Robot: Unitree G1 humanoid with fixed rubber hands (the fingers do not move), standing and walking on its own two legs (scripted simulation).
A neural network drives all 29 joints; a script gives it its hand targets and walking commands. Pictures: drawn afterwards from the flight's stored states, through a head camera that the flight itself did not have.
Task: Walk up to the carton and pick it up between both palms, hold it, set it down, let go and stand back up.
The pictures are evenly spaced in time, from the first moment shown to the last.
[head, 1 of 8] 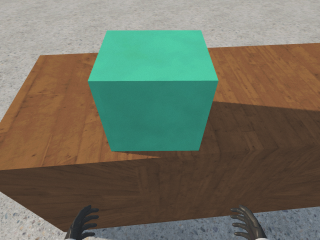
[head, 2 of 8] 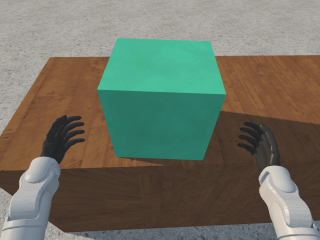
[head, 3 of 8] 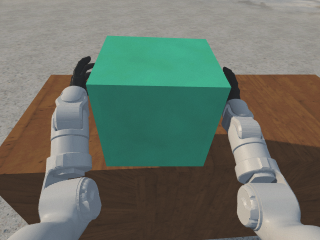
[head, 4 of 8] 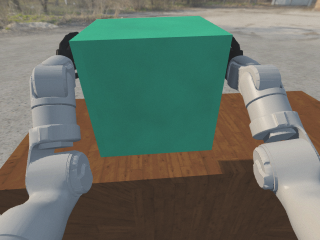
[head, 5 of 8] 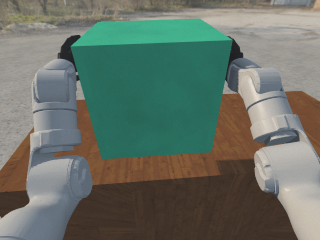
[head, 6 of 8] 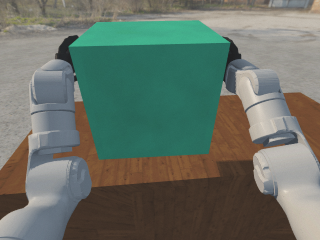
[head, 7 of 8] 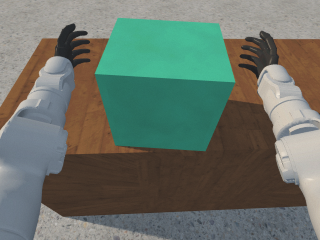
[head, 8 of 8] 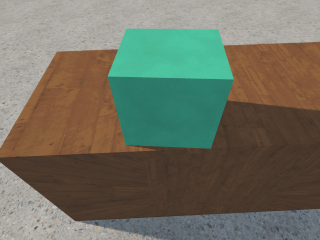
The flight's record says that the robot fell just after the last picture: no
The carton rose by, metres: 0.24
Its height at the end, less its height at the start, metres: +0.00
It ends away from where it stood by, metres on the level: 0.02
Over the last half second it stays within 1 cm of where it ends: yes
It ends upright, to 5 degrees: yes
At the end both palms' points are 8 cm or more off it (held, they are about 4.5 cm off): yes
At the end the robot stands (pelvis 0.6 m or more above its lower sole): yes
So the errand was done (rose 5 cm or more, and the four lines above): yes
